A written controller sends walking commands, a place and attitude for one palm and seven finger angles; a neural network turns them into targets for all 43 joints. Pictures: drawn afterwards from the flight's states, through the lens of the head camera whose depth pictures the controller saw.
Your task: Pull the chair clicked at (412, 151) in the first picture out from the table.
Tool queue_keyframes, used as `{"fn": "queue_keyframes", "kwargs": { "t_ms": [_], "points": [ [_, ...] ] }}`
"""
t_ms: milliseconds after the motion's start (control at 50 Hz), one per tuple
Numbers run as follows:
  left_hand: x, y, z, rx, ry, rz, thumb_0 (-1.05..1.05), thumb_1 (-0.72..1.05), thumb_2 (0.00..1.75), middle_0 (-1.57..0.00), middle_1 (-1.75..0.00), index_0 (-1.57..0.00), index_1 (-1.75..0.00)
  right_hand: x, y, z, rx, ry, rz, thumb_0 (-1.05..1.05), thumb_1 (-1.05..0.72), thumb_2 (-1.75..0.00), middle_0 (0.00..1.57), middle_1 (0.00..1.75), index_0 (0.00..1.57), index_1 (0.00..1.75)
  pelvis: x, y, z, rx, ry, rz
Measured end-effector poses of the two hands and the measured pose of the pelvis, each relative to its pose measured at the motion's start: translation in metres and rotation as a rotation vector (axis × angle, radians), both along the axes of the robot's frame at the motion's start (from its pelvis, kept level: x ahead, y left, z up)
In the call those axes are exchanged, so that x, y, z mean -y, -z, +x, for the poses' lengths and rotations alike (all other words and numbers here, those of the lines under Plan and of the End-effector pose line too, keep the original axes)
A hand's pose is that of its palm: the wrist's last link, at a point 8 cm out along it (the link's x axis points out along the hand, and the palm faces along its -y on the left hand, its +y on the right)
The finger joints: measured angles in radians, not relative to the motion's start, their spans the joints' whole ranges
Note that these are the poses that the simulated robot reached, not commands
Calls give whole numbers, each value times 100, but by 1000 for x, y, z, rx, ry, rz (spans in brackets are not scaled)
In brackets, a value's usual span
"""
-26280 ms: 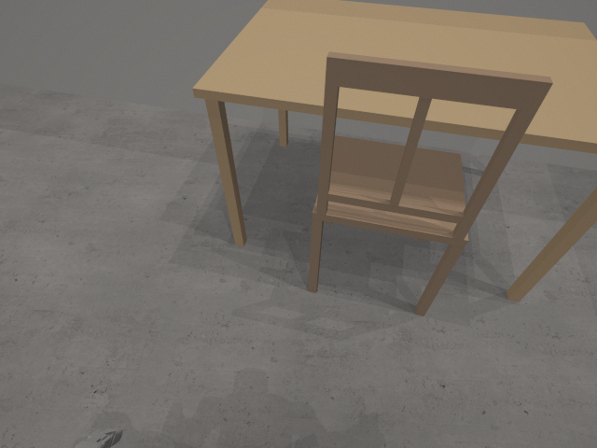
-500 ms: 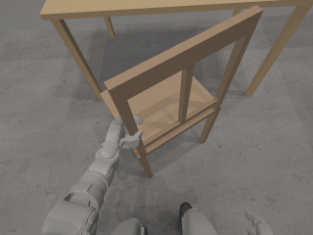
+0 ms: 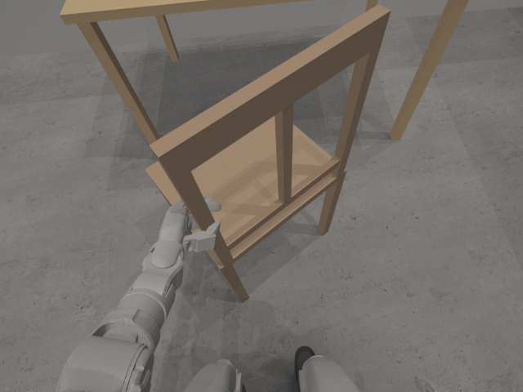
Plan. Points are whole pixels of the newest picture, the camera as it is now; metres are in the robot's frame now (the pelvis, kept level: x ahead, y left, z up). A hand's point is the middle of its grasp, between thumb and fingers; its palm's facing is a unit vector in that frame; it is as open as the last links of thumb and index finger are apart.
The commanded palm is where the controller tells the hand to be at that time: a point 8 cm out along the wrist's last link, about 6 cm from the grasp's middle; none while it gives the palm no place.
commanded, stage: step backward, pulling the chair out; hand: left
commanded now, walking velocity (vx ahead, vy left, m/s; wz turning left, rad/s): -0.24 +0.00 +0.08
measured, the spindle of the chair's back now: (284, 160) +0.52 -0.04 -0.07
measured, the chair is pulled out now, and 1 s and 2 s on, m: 0.45 0.60 0.60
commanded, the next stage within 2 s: stop walking, hand still on the chair in 0.04 s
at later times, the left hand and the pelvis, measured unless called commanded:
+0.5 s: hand (194, 309) +0.24 +0.11 -0.06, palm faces -0.08 -0.97 -0.23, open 6.1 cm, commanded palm +0.23 +0.17 -0.05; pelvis -0.07 +0.00 +0.00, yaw +1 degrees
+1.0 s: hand (187, 320) +0.22 +0.13 -0.06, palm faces -0.16 -0.97 -0.21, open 6.1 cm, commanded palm +0.21 +0.18 -0.05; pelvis -0.06 +0.03 +0.00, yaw +0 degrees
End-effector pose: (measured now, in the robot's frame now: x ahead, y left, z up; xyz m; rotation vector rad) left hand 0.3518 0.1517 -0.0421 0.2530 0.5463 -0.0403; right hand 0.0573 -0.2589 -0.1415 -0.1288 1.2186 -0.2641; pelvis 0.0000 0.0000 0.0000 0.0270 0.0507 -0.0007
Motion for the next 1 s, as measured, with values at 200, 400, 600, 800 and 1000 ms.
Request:
{"fn": "queue_keyframes", "kwargs": {
  "t_ms": [200,400,600,800,1000],
  "points": [
    [-4,0,-58,13,67,-22,2,62,73,-9,-121,-42,-136,-4,-20,-30,92,-2,-97,0,-91,-90,19,29,20,29,-19,3,-46,20,6,24],
    [-14,-3,-109,2,22,11,5,59,76,-13,-120,-47,-136,-33,7,-67,22,-36,65,0,-91,-90,20,30,20,30,0,6,-62,66,-13,-28],
    [-16,-4,-139,-15,-37,0,6,59,77,-12,-119,-47,-136,-7,-5,-55,96,-40,-20,1,-91,-90,20,30,20,30,0,2,-70,72,-24,-6],
    [-23,-2,-142,-8,11,-11,6,56,77,-12,-124,-49,-138,-20,-23,-26,181,-42,-64,0,-91,-90,19,29,20,29,-19,0,-61,77,-10,-12],
    [-26,-1,-139,0,54,-21,5,55,77,-13,-127,-51,-137,-59,-23,-10,205,-65,-1,0,-91,-90,20,29,20,30,-32,-1,-57,70,2,-15]
  ]
}}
